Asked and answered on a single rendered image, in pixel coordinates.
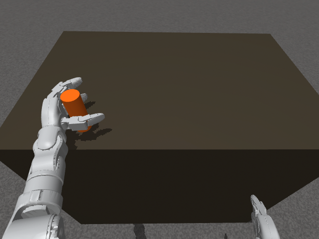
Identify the right robot hand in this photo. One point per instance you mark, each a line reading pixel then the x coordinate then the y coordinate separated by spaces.
pixel 264 226

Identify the can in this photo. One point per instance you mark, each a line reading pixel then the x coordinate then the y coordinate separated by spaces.
pixel 74 104

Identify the left robot hand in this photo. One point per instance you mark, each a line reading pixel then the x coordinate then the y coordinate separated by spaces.
pixel 54 113

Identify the left robot arm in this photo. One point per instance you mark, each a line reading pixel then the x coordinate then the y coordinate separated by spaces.
pixel 36 215

